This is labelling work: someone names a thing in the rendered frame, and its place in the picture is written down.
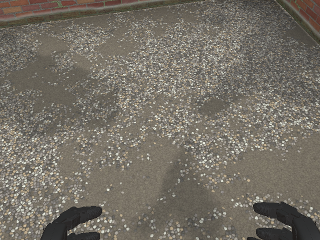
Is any robot left hand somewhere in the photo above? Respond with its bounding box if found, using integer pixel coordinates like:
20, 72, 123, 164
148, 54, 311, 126
40, 206, 102, 240

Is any robot right hand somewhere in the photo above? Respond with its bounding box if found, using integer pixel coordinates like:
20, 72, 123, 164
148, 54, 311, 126
247, 201, 320, 240

